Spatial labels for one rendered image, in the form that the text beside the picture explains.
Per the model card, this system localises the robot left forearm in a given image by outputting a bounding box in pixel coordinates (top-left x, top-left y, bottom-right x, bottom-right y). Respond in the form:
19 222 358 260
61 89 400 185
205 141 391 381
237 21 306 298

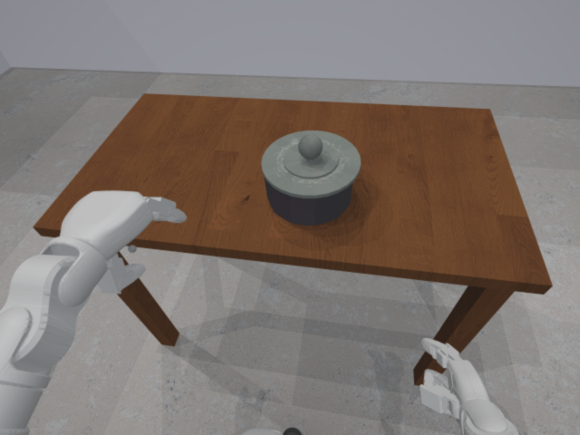
0 237 108 435

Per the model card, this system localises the right robot hand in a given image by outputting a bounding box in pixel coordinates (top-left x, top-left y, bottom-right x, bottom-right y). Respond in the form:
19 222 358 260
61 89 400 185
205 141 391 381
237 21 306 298
420 338 490 424

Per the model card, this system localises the left robot hand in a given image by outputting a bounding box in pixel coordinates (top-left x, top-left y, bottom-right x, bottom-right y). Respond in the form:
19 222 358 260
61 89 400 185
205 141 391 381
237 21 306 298
60 190 187 294

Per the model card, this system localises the pot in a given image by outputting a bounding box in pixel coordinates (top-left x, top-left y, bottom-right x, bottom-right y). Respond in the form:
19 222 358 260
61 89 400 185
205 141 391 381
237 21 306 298
265 179 353 226

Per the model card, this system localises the lid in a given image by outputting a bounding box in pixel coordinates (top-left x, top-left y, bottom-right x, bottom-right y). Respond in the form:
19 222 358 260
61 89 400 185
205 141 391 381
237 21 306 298
261 130 361 198

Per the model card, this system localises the robot right forearm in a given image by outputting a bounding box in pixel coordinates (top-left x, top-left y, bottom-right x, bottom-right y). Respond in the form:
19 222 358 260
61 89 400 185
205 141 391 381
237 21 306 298
459 399 518 435

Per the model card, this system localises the knob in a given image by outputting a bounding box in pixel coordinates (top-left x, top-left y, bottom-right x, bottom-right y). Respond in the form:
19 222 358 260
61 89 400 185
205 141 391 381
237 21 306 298
298 134 323 160

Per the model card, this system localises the table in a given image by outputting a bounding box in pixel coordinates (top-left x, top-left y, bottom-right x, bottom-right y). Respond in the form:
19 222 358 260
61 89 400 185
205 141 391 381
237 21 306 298
33 93 553 386

